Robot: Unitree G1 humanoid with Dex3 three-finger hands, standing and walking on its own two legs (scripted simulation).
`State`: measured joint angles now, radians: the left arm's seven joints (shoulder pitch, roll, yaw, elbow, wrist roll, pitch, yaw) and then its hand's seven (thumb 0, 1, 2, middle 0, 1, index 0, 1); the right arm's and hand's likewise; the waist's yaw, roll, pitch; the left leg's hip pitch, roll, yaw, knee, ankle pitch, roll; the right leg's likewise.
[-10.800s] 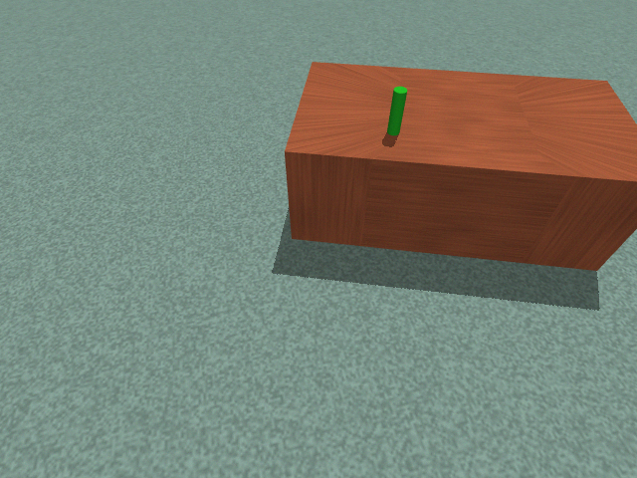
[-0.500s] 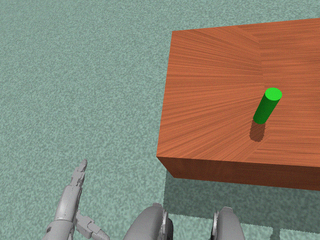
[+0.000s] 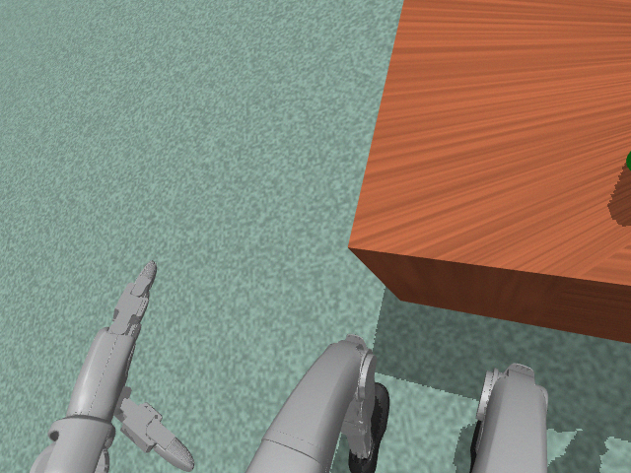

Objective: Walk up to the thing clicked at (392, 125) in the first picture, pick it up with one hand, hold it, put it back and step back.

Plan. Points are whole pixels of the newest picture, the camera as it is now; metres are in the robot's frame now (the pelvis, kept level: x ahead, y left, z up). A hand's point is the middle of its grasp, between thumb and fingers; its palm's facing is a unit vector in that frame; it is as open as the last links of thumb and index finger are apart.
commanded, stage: close in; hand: right
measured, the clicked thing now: out of the picture +0.54 -0.26 -0.05
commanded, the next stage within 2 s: rest palm in 0.36 s
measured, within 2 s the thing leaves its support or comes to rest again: leaves its support in 1.82 s
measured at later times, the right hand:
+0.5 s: hand out of the picture +0.48 -0.26 -0.06, palm faces +0.32 +0.95 +0.03, open 17.7 cm
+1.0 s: hand out of the picture +0.52 -0.24 -0.07, palm faces +0.30 +0.95 +0.01, open 15.4 cm
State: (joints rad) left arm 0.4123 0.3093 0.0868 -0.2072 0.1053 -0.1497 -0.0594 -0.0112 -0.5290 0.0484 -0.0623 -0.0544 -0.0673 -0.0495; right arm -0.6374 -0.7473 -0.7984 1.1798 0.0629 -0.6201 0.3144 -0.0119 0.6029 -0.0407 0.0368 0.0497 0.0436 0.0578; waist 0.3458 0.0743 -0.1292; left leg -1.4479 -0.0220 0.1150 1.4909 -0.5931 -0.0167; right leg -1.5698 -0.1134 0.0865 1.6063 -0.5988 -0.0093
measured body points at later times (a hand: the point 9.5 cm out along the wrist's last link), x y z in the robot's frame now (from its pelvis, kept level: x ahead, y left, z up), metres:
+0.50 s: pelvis -0.01 +0.01 -0.01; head +0.18 -0.08 +0.39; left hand +0.18 +0.26 +0.11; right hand +0.46 -0.31 -0.06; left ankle +0.05 +0.14 -0.55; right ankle +0.05 -0.11 -0.55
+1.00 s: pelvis +0.00 +0.01 -0.02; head +0.20 -0.08 +0.37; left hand +0.18 +0.27 +0.10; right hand +0.50 -0.29 -0.07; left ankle +0.05 +0.14 -0.55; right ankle +0.05 -0.11 -0.55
